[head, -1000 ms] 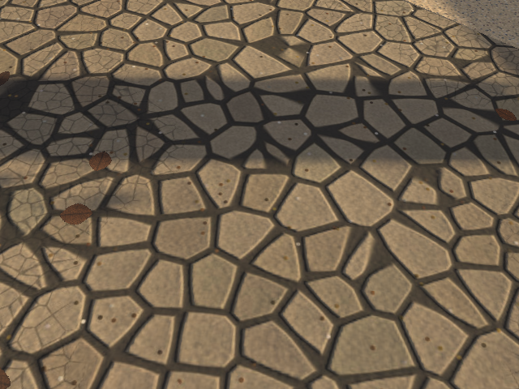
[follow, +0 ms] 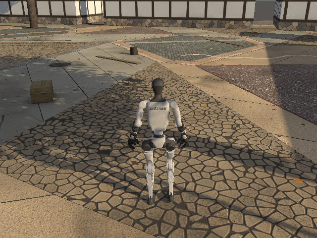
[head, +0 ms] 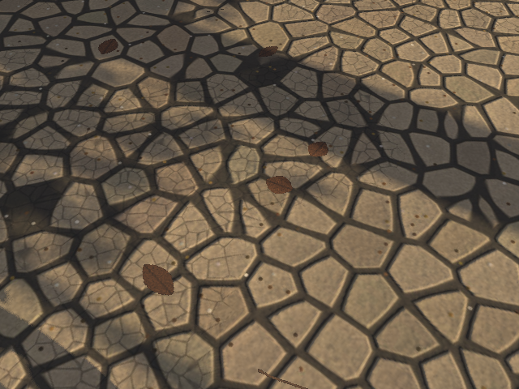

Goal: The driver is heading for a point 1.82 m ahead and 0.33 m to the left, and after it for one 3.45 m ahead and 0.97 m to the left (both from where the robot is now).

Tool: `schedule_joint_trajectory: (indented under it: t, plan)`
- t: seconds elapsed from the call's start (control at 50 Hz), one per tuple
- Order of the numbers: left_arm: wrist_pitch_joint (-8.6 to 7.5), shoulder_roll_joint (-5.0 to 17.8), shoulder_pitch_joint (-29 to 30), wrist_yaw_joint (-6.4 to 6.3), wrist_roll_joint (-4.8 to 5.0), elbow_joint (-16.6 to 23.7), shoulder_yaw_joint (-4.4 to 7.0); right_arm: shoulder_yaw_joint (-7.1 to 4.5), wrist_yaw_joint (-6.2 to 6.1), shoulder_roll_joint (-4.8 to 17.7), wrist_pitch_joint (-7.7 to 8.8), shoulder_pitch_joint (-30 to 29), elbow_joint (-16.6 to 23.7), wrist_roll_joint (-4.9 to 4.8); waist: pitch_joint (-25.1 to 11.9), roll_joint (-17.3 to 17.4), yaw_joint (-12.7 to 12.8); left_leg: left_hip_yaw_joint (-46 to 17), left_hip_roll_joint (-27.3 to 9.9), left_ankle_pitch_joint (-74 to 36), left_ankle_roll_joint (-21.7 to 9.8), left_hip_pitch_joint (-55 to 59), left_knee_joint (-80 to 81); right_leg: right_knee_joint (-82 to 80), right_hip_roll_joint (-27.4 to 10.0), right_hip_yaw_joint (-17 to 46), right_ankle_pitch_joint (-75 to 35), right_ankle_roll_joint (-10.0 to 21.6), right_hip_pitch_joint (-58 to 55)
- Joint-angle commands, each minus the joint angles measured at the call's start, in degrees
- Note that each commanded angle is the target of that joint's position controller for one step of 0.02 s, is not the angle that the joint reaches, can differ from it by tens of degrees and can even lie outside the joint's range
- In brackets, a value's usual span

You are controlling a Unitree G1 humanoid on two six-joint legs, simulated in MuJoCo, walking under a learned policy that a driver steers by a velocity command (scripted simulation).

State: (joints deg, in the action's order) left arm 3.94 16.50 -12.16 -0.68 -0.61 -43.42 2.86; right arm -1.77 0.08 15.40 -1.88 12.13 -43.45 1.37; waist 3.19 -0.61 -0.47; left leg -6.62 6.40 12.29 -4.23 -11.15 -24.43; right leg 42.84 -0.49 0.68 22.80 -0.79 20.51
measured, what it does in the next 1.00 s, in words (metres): steps on the spot: right foot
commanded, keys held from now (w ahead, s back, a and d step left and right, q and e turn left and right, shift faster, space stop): no key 0.88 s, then w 0.12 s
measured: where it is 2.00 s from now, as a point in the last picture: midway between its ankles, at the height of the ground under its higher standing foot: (244, 374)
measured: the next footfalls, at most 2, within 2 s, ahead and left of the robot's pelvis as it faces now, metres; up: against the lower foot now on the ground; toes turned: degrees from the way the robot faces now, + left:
right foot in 0.08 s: +0.05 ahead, -0.12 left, +0.00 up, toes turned +1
left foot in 1.22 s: +0.14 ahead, +0.10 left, +0.00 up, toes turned +3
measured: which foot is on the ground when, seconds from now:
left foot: down 0.00-0.96, up 0.98-1.00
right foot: up 0.00-0.06, down 0.08-1.00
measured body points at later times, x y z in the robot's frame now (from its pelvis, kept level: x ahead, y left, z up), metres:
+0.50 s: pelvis +0.01 -0.03 +0.00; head +0.02 -0.04 +0.45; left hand +0.10 +0.23 -0.13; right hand +0.06 -0.30 -0.14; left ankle +0.00 +0.08 -0.74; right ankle +0.01 -0.12 -0.74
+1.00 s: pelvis +0.02 -0.04 +0.00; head +0.02 -0.04 +0.45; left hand +0.04 +0.21 -0.15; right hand +0.03 -0.28 -0.16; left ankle +0.00 +0.08 -0.74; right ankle +0.01 -0.12 -0.74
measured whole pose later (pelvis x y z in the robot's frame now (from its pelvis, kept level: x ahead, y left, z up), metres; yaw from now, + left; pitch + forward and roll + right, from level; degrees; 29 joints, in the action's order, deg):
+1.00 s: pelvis +0.02 -0.04 +0.00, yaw +1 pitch -1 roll +0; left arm 0.5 12.5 -15.7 -1.4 -0.8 -61.4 -0.1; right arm 0.8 -1.8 12.1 -1.0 14.8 -66.0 1.5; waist 0.0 0.5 0.5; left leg -5.1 2.6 20.9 -2.6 -10.3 -29.1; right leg 23.8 3.6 -0.4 15.5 4.5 8.2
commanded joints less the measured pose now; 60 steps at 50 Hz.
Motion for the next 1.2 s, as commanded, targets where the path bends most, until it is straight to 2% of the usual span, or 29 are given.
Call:
schedule_joint_trajectory:
  t: [0.02,0.04,0.06,0.08,0.1,0.12,0.14,0.18,0.22,0.28,0.4,0.62,0.88,0.9,0.94,0.98,1.0,1.02,1.04,1.08,1.14,1.18,1.2]
  plan:
    - [-1.22,3.8,-0.1,-0.68,0.44,3.0,0.60,-1.78,-0.42,8.6,0.55,-0.7,1.8,0.02,-3.7,6.8,0.1,-13.6,-15.5,-19.1,-7.4,0.4,3.8,-8.7,1.2,-0.8,-1.2,1.3,-5.8]
    - [-1.58,2.9,-2.0,-0.87,0.33,2.2,0.30,-1.42,-0.64,8.1,0.52,-1.9,1.5,-0.44,-3.8,5.8,1.7,-13.3,-14.6,-18.7,-5.9,-1.2,2.4,-16.4,1.4,-1.2,-6.1,1.8,-10.5]
    - [-2.28,2.6,-3.1,-1.17,-0.19,1.7,-0.06,-0.84,-0.87,6.8,0.72,-1.9,1.2,-0.81,-4.2,3.9,2.6,-13.2,-13.4,-15.0,-3.3,-4.2,1.7,-24.4,-0.7,1.3,-13.9,2.2,-16.5]
    - [-3.22,5.2,-3.4,-1.64,-1.34,1.8,0.00,0.12,-0.89,3.9,1.20,-0.2,1.1,-0.85,-5.8,-2.1,1.3,-10.5,-10.2,-8.1,-0.4,-6.8,-1.8,-28.1,-9.3,10.2,-16.8,3.4,-20.9]
    - [-3.56,9.4,1.1,-1.26,-0.79,2.8,0.45,0.00,-0.87,3.7,1.07,3.3,0.2,-1.37,-4.4,-7.5,-2.6,-3.7,-2.9,3.0,1.2,-6.0,-1.8,-27.3,-15.5,16.5,-25.9,7.9,-15.8]
    - [-3.55,7.3,2.4,-0.65,-0.32,2.2,0.10,-0.16,-0.99,5.4,0.53,3.0,-1.4,-0.51,-4.4,-7.9,-1.7,-1.6,-3.9,6.0,1.6,0.4,-1.3,-26.3,-15.7,15.3,-24.0,10.2,-10.3]
    - [-3.70,5.3,3.7,-0.23,-0.33,2.1,-0.67,-0.10,-0.78,5.4,0.40,2.1,-2.1,-0.28,-3.3,-7.7,-2.0,-2.4,-4.4,1.8,1.4,3.0,1.5,-26.4,-12.3,12.6,-19.7,8.4,-8.5]
    - [-3.69,5.0,2.8,-0.30,-0.34,1.3,-0.94,-0.26,-0.36,6.2,0.56,0.1,-3.2,-0.28,-2.0,-7.8,-0.5,-4.0,-5.7,-5.0,1.4,3.6,3.1,-26.5,-7.3,8.9,-13.6,4.8,-8.4]
    - [-3.81,5.6,1.6,-0.63,0.08,0.2,-0.77,-0.10,-0.46,6.0,0.97,1.0,-5.0,-0.51,-2.1,-4.7,-0.1,-4.5,-6.5,-7.7,1.7,2.1,3.7,-25.5,-6.2,7.5,-15.2,4.3,-11.4]
    - [-3.97,5.0,0.8,-0.64,0.17,-1.2,-0.98,0.27,-1.22,5.1,1.38,1.1,-7.6,-0.69,-2.8,-0.8,0.5,-5.0,-7.1,-8.5,2.2,1.2,5.2,-24.1,-6.0,6.8,-17.7,4.7,-14.0]
    - [-4.15,4.7,0.9,-0.58,-0.03,-4.7,-1.28,0.46,-1.69,5.0,1.29,0.9,-11.9,-0.86,-2.2,0.6,0.7,-5.2,-7.8,-9.1,2.3,1.8,6.2,-24.5,-5.6,6.4,-17.6,4.7,-13.9]
    - [-4.32,3.9,-0.5,-0.77,-0.02,-11.1,-2.20,1.05,-2.23,4.6,1.23,1.6,-18.1,-0.97,-1.7,0.2,0.5,-4.8,-8.8,-9.4,2.1,2.9,6.8,-25.4,-5.0,6.3,-17.6,4.6,-13.5]
    - [-4.37,2.1,-3.1,-1.15,0.00,-16.1,-3.03,1.94,-2.60,2.5,1.32,2.8,-22.0,-1.01,-0.8,0.3,0.7,-4.0,-9.0,-8.9,2.2,2.2,6.5,-25.3,-4.6,6.3,-17.5,4.6,-13.3]
    - [-4.33,1.9,-3.7,-1.10,-0.10,-16.5,-3.03,2.10,-2.63,2.0,1.28,3.3,-22.3,-0.93,-1.9,0.1,0.8,-3.6,-8.4,-5.0,2.0,2.3,6.5,-26.1,-4.2,6.4,-11.5,4.7,-13.7]
    - [-3.75,4.4,-4.8,-1.00,-0.17,-16.9,-1.87,1.78,-2.55,2.3,1.13,3.3,-21.7,-0.48,-0.7,-2.6,1.5,-0.7,-5.0,8.1,0.9,-2.1,1.2,-27.5,-4.1,9.0,6.8,6.6,-13.1]
    - [-3.13,5.8,-9.1,-0.89,-0.20,-18.0,-0.83,1.67,-1.83,1.9,1.32,1.0,-19.9,0.57,3.1,-6.6,3.3,3.5,-2.5,16.0,0.2,-11.2,-8.2,-33.1,-9.9,18.5,24.1,11.5,-12.5]
    - [-3.15,5.9,-10.9,-0.90,-0.29,-18.7,-0.43,1.90,-1.38,0.8,1.78,-0.3,-18.8,1.15,5.4,-7.5,3.8,5.8,-3.6,14.6,0.3,-13.7,-13.0,-35.7,-14.2,23.5,27.2,14.2,-11.2]
    - [-3.47,5.3,-11.6,-0.84,-0.56,-19.0,-0.28,1.91,-1.00,0.6,2.36,-1.7,-17.7,1.22,7.2,-6.7,3.9,6.2,-5.7,13.7,0.4,-16.2,-17.5,-37.6,-16.8,26.3,25.8,15.9,-10.1]
    - [-4.01,5.0,-11.8,-0.71,-0.91,-18.9,-0.09,1.70,-0.66,1.0,2.94,-2.5,-16.9,1.07,7.4,-5.3,3.7,5.9,-7.0,14.4,0.5,-18.7,-21.1,-38.4,-17.9,27.1,22.6,16.7,-10.9]
    - [-5.18,5.2,-10.5,-0.49,-0.81,-18.3,0.31,1.45,0.12,1.0,4.13,-2.1,-16.1,0.70,5.9,-3.4,2.2,6.2,-8.5,13.6,0.7,-19.9,-21.4,-37.6,-16.7,23.1,15.2,15.8,-12.9]
    - [-6.19,4.9,-9.1,-0.26,-0.44,-17.8,0.60,1.02,0.75,0.6,5.05,-2.0,-15.0,0.05,4.0,-4.9,1.1,9.2,-7.0,10.3,0.8,-11.7,-13.4,-34.9,-12.0,14.6,7.3,13.3,-9.7]
    - [-6.22,4.9,-7.4,-0.07,0.05,-17.3,0.79,0.83,0.63,-0.5,5.14,3.1,-16.3,-0.30,3.3,-4.6,-1.7,12.3,-5.1,3.1,0.5,0.9,-4.4,-31.0,-9.7,10.5,7.4,12.1,-2.0]
    - [-6.29,4.4,-7.2,0.07,-0.05,-17.0,0.73,0.45,0.34,-0.3,5.17,7.4,-17.8,-0.31,2.8,-3.0,-3.1,12.7,-3.6,2.7,0.5,8.6,-1.7,-26.9,-8.1,9.0,8.1,11.3,3.0]
Velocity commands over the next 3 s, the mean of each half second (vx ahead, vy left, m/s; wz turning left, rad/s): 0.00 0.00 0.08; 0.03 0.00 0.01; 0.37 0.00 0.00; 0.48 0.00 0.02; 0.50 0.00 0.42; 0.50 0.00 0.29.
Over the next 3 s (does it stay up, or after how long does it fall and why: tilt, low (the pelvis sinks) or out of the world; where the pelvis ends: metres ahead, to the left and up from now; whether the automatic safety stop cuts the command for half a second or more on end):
stays up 1.05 0.10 0.00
